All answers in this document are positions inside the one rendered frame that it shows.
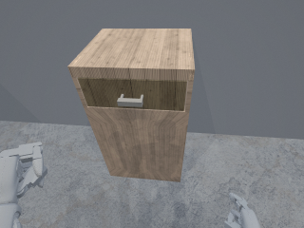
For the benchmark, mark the drawer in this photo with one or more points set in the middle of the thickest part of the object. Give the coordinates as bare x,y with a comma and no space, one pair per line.
157,94

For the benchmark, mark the robot left forearm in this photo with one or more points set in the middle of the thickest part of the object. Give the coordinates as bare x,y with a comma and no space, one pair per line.
9,215

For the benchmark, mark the robot left hand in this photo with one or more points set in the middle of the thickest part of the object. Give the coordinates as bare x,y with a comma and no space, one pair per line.
27,158

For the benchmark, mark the robot right hand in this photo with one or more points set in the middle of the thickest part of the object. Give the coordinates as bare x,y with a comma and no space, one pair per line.
245,219

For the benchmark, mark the cabinet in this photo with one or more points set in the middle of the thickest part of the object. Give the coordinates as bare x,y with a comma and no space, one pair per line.
139,143

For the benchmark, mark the handle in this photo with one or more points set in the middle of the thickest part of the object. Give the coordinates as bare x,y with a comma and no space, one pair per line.
133,102

